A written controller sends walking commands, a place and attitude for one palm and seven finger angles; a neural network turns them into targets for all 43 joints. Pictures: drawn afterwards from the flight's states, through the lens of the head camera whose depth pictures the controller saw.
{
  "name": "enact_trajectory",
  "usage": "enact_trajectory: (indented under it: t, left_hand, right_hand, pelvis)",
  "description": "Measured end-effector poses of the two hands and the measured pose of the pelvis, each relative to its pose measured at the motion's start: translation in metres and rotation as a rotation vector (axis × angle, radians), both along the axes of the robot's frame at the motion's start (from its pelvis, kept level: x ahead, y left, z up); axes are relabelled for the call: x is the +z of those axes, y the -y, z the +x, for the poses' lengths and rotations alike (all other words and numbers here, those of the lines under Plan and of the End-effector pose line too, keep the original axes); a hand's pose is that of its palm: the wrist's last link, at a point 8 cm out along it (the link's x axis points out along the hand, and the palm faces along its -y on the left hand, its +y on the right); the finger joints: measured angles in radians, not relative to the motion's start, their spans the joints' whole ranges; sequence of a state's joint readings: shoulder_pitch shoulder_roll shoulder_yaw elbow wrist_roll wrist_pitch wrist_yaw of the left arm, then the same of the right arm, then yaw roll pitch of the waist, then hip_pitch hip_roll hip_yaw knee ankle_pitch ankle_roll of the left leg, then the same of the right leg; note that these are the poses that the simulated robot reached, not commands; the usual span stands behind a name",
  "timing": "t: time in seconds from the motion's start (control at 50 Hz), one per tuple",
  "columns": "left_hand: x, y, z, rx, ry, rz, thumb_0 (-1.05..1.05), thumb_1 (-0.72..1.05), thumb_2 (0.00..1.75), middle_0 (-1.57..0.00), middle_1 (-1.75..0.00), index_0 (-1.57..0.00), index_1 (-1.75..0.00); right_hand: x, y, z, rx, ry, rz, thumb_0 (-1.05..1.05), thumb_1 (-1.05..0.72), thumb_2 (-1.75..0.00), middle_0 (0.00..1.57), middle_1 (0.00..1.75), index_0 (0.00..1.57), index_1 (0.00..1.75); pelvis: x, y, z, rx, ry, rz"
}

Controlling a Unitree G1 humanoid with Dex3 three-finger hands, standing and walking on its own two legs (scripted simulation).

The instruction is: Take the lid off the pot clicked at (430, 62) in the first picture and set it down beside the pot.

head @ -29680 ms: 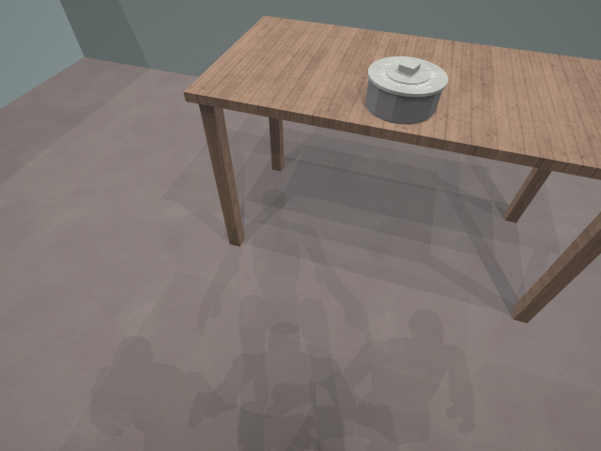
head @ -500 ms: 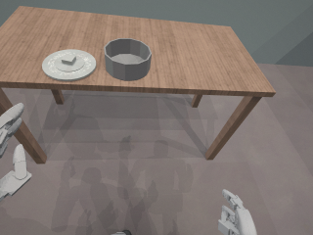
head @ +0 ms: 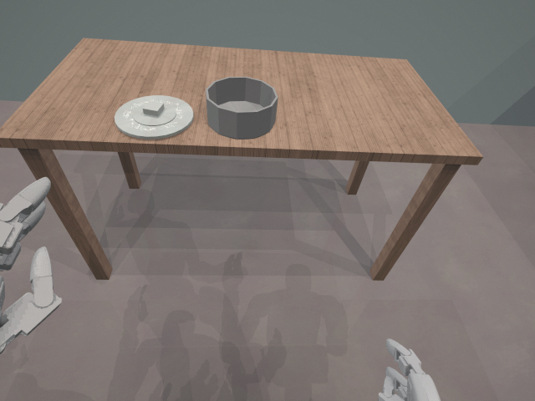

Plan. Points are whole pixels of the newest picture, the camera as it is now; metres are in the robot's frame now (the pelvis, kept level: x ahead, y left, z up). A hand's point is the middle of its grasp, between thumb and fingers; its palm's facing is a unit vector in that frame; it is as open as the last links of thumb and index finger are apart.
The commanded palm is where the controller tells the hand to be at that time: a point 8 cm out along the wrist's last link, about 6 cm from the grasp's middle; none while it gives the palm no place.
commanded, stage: stop stepping back and stand still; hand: left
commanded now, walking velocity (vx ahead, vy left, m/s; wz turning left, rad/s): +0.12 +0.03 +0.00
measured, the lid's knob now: (153, 108) +0.81 +0.32 +0.00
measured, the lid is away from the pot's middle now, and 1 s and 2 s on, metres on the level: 0.23 0.23 0.23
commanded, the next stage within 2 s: let the arm hang, fingers relaxed in 0.06 s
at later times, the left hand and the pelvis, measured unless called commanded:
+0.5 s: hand out of the picture +0.13 +0.18 -0.17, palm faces +0.18 -0.98 -0.11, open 7.0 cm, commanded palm none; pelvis +0.05 +0.01 -0.01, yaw +9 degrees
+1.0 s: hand out of the picture +0.13 +0.22 -0.16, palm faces +0.14 -0.97 -0.21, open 7.4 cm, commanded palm none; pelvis +0.11 +0.04 +0.01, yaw +6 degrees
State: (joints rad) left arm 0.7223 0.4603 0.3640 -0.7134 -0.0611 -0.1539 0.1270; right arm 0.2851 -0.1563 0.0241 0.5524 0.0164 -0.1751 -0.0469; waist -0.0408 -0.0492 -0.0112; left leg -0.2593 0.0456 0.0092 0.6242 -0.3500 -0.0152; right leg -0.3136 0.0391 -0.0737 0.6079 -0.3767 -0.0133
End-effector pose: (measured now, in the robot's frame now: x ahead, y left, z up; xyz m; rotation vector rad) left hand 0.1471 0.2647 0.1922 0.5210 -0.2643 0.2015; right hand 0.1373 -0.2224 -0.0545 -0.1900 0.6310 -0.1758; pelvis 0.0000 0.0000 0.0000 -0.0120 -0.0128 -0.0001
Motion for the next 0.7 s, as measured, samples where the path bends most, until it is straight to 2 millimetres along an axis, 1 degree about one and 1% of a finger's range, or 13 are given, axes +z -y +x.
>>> enact_trajectory:
  t: [0.06,0.1,0.14,0.16,0.2,0.24,0.28,0.34,0.4,0.44,0.48,0.56,0.7]
  left_hand:
    - [0.013,-0.004,-0.009,0.014,0.053,0.072,0.02,0.89,0.90,-0.21,-0.30,-0.21,-0.30]
    - [0.015,-0.015,-0.010,0.062,0.079,0.063,0.02,0.89,0.90,-0.21,-0.30,-0.21,-0.30]
    - [0.012,-0.031,-0.008,0.127,0.076,0.028,0.01,0.89,0.90,-0.21,-0.30,-0.21,-0.30]
    - [0.002,-0.039,-0.003,0.161,0.048,0.024,0.01,0.89,0.90,-0.21,-0.30,-0.21,-0.30]
    - [-0.041,-0.059,0.014,0.234,-0.099,-0.051,0.00,0.89,0.90,-0.21,-0.30,-0.21,-0.30]
    - [-0.104,-0.071,0.029,0.295,-0.309,-0.177,0.00,0.90,0.90,-0.20,-0.30,-0.20,-0.30]
    - [-0.175,-0.071,0.035,0.319,-0.538,-0.283,0.00,0.90,0.90,-0.19,-0.30,-0.20,-0.30]
    - [-0.266,-0.041,0.021,0.310,-0.911,-0.405,0.01,0.91,0.90,-0.19,-0.30,-0.19,-0.30]
    - [-0.317,0.005,-0.009,0.268,-1.198,-0.500,0.01,0.92,0.90,-0.19,-0.30,-0.19,-0.30]
    - [-0.332,0.033,-0.030,0.251,-1.314,-0.563,0.01,0.92,0.90,-0.19,-0.30,-0.19,-0.30]
    - [-0.335,0.037,-0.032,0.306,-1.255,-0.623,-0.04,0.96,0.90,-0.20,-0.30,-0.20,-0.30]
    - [-0.327,0.025,-0.041,0.370,-1.297,-0.575,-0.08,0.98,0.90,-0.21,-0.30,-0.21,-0.30]
    - [-0.323,-0.012,-0.063,0.471,-1.450,-0.513,-0.03,0.94,0.90,-0.20,-0.30,-0.20,-0.30]
  right_hand:
    - [-0.018,-0.001,0.003,0.033,-0.071,0.007,0.01,-0.90,-0.90,0.20,0.30,0.21,0.30]
    - [-0.023,-0.001,0.006,0.039,-0.124,0.002,0.01,-0.90,-0.89,0.20,0.30,0.21,0.30]
    - [-0.023,-0.003,0.009,0.032,-0.152,-0.001,0.02,-0.90,-0.89,0.20,0.30,0.21,0.30]
    - [-0.024,-0.003,0.011,0.044,-0.157,0.005,0.02,-0.90,-0.89,0.20,0.30,0.21,0.30]
    - [-0.033,-0.005,0.014,0.072,-0.200,0.015,0.01,-0.90,-0.89,0.20,0.30,0.20,0.30]
    - [-0.046,-0.009,0.015,0.091,-0.250,0.012,0.01,-0.91,-0.90,0.20,0.30,0.20,0.30]
    - [-0.062,-0.012,0.012,0.105,-0.285,-0.003,0.01,-0.91,-0.90,0.20,0.30,0.20,0.30]
    - [-0.074,-0.016,-0.005,0.087,-0.378,-0.007,0.01,-0.91,-0.89,0.20,0.30,0.20,0.30]
    - [-0.076,-0.015,-0.022,0.072,-0.487,-0.012,0.01,-0.91,-0.89,0.20,0.30,0.21,0.30]
    - [-0.079,-0.011,-0.031,0.069,-0.566,-0.013,0.01,-0.91,-0.89,0.20,0.30,0.21,0.30]
    - [-0.084,-0.006,-0.035,0.068,-0.637,-0.011,0.01,-0.91,-0.89,0.20,0.30,0.21,0.30]
    - [-0.083,-0.002,-0.027,0.046,-0.713,-0.009,0.01,-0.91,-0.89,0.20,0.30,0.21,0.30]
    - [-0.068,-0.019,0.017,0.008,-0.597,0.016,0.01,-0.91,-0.89,0.20,0.30,0.20,0.30]
  pelvis:
    - [-0.004,-0.002,0.001,0.023,0.009,-0.017]
    - [-0.001,-0.006,0.004,0.026,0.004,-0.016]
    - [0.003,-0.011,0.008,0.021,-0.005,-0.006]
    - [0.004,-0.014,0.010,0.036,-0.016,-0.006]
    - [0.002,-0.020,0.013,0.081,-0.033,-0.006]
    - [-0.006,-0.028,0.017,0.120,-0.039,-0.008]
    - [-0.019,-0.034,0.020,0.143,-0.054,-0.019]
    - [-0.022,-0.032,0.026,0.133,-0.051,0.032]
    - [-0.016,-0.026,0.035,0.135,-0.064,0.049]
    - [-0.013,-0.021,0.042,0.135,-0.067,0.043]
    - [-0.015,-0.014,0.049,0.146,-0.073,0.045]
    - [-0.006,-0.014,0.061,0.161,-0.065,0.012]
    - [0.006,-0.029,0.079,0.124,-0.066,-0.003]
